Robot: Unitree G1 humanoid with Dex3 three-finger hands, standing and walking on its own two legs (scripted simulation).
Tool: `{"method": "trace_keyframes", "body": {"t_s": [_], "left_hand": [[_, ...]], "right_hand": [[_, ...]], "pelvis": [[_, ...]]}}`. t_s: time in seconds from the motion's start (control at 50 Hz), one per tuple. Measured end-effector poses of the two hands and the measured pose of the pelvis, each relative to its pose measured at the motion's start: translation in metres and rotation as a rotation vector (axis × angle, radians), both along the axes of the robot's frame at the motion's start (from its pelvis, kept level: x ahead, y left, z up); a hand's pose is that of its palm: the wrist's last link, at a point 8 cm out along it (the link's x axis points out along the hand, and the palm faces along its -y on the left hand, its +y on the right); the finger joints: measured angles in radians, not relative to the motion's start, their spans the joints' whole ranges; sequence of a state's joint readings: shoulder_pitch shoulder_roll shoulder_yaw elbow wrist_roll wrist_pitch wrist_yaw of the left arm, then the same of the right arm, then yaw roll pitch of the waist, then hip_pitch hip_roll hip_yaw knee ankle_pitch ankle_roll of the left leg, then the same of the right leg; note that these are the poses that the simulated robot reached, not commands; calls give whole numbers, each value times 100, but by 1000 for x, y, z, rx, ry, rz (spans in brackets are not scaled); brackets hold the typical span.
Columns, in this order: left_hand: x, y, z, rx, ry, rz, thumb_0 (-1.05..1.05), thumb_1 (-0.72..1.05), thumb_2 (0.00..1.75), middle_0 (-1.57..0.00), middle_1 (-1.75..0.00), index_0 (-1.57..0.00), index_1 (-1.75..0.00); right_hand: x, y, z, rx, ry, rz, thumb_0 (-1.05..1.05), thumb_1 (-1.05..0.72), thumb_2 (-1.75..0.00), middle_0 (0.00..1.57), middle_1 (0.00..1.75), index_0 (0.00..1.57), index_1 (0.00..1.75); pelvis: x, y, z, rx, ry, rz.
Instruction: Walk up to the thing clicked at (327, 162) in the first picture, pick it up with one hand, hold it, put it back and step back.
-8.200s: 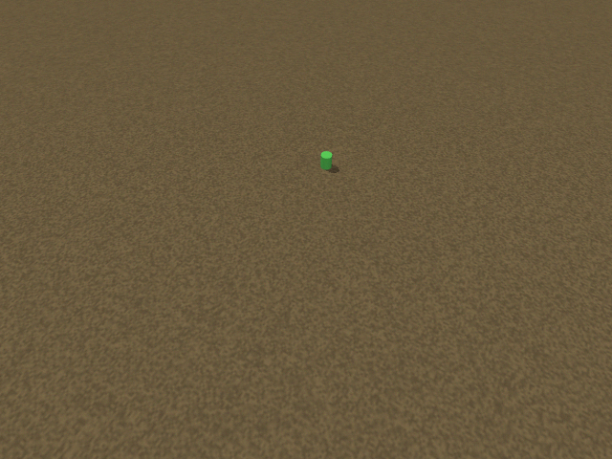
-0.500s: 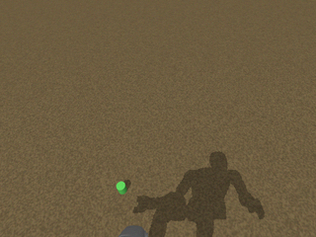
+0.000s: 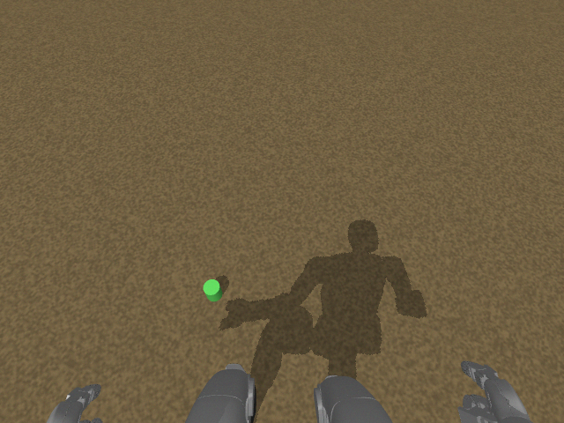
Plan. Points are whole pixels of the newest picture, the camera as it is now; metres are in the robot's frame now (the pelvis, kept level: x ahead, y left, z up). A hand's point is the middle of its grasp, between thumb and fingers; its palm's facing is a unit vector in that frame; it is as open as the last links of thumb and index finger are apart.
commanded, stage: walk up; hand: left
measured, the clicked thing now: (213, 290) +0.51 +0.24 -0.70
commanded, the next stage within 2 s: none
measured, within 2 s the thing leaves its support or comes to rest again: neither
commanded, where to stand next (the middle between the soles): +0.13 -0.03 m, yaw +3 degrees
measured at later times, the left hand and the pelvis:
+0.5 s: hand out of the picture +0.00 +0.25 -0.14, palm faces +0.04 -0.93 -0.37, open 7.4 cm; pelvis +0.03 -0.01 +0.01, yaw +2 degrees
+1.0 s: hand out of the picture +0.04 +0.31 -0.12, palm faces +0.02 -0.88 -0.47, open 7.4 cm; pelvis +0.00 +0.01 +0.01, yaw +3 degrees
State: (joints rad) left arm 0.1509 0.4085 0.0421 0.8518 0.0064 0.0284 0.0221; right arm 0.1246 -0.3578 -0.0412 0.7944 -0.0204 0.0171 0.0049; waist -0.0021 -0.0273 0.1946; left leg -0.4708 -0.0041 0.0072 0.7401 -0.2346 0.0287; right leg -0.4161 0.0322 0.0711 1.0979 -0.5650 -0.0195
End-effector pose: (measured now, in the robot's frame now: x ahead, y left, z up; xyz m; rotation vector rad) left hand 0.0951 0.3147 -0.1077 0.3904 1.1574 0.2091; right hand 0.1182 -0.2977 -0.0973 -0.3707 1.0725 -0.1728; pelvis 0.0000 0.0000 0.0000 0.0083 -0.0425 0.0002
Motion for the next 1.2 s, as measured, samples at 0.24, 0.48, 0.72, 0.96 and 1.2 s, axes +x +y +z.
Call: {"method": "trace_keyframes", "body": {"t_s": [0.24, 0.48, 0.72, 0.96, 1.2], "left_hand": [[-96, -30, 19, -43, 114, 108, 0, 90, 90, -20, -30, -21, -30], [-109, -17, 11, -37, 198, 162, 1, 90, 90, -20, -30, -21, -30], [-38, -20, 15, 7, 7, 65, 0, 90, 90, -20, -30, -21, -30], [-63, 27, 37, 85, 5, 66, 0, 90, 90, -20, -30, -21, -30], [-14, 16, 16, -45, 31, 45, 1, 91, 90, -20, -30, -20, -30]], "right_hand": [[-61, -68, 26, -102, 120, -57, 1, -90, -90, 20, 30, 20, 30], [6, -33, 14, -44, 60, 23, 1, -90, -90, 20, 30, 20, 30], [52, 5, 2, 95, -95, 53, 0, -90, -89, 21, 30, 20, 30], [-17, -18, 0, 16, 91, 3, 0, -90, -90, 20, 30, 20, 30], [-103, -26, 36, -101, 218, -103, 1, -90, -90, 21, 30, 20, 30]], "pelvis": [[3, -30, 21, 6, -1, -2], [28, -15, 13, 0, -27, 36], [10, -19, 6, -21, -22, 8], [0, 5, 11, 10, 13, 60], [24, 5, 24, 7, -35, 50]]}}
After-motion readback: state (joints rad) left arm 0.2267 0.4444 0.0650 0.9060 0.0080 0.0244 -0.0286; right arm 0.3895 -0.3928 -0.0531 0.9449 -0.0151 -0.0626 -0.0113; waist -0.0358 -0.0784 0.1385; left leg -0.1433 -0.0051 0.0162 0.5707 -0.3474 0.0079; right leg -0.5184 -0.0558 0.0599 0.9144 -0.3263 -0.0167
